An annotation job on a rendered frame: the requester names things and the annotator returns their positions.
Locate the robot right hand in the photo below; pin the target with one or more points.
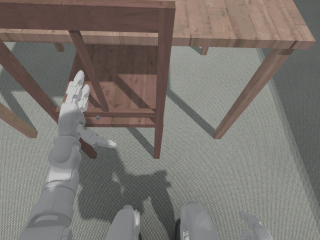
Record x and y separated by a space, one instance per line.
259 232

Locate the robot left upper arm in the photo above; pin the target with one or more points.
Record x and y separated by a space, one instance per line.
59 232

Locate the robot left hand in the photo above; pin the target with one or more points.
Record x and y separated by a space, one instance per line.
71 114

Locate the right robot shin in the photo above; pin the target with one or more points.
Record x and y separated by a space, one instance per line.
185 235

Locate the left robot thigh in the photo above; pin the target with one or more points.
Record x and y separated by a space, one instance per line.
125 226

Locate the chair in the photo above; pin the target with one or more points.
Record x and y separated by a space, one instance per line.
128 83

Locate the table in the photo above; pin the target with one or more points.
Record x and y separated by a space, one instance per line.
269 24

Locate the robot left forearm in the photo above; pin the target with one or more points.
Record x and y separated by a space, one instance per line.
55 205

